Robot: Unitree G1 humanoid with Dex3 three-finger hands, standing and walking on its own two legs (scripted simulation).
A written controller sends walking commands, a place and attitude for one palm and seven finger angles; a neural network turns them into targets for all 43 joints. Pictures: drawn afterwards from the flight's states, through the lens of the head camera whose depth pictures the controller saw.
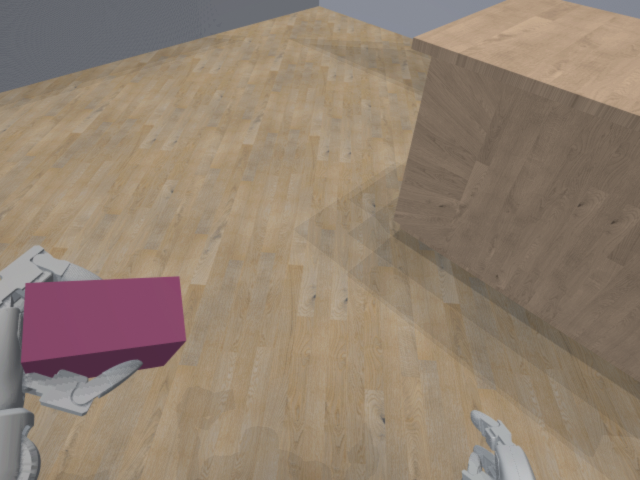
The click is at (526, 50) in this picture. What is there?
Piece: table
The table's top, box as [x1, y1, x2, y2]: [411, 0, 639, 131]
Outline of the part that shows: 413,37 411,47 413,49 639,131 639,19 562,0 506,0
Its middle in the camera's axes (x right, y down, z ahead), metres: +1.00 -0.43 +1.03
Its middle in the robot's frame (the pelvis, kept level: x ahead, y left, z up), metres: +1.11 -0.94 +0.05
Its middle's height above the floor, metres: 0.83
